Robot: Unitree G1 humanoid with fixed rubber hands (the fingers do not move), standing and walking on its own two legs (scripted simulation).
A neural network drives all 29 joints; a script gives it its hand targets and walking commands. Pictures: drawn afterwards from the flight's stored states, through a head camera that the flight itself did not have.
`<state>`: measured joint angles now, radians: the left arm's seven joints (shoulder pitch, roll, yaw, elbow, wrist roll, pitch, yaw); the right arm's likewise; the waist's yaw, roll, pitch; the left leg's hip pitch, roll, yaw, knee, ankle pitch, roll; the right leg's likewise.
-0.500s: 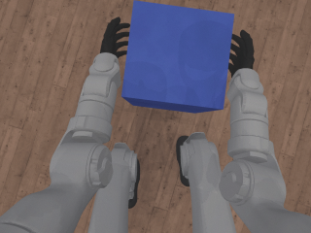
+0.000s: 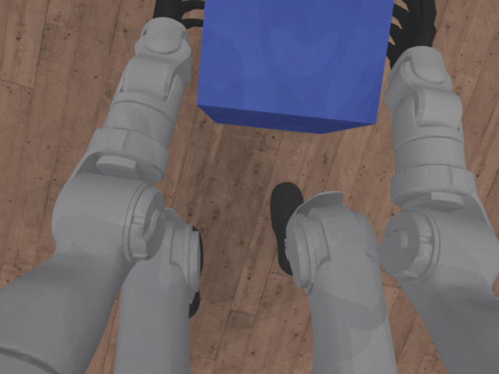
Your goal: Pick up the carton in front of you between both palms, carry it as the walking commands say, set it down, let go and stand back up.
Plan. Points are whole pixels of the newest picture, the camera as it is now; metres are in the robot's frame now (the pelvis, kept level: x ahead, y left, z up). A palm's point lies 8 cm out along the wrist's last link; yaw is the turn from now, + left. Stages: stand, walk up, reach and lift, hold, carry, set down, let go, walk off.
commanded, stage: set down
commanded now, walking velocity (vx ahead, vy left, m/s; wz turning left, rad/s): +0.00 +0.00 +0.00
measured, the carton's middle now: (282, 57) +0.51 -0.12 -0.23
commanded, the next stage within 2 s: none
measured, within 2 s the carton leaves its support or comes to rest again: rests again in 1.08 s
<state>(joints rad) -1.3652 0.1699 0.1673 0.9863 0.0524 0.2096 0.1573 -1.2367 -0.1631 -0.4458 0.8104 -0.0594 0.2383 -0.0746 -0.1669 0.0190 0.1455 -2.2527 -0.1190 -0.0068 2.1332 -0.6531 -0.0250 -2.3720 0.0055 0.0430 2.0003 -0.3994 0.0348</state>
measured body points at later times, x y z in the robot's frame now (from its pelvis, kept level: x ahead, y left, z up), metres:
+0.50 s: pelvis +0.00 +0.01 -0.01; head +0.36 +0.00 +0.26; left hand +0.55 +0.05 -0.19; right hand +0.50 -0.25 -0.17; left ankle +0.08 +0.11 -0.36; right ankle +0.15 -0.13 -0.36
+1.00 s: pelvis -0.01 +0.00 -0.02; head +0.35 +0.00 +0.25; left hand +0.55 +0.04 -0.19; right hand +0.50 -0.26 -0.18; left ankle +0.08 +0.11 -0.36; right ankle +0.15 -0.13 -0.36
